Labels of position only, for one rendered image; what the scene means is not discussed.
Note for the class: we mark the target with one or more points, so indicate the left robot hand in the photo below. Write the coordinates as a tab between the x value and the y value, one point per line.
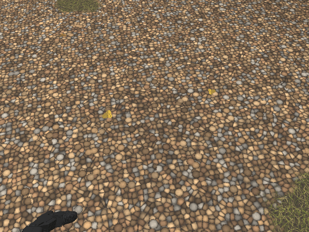
50	220

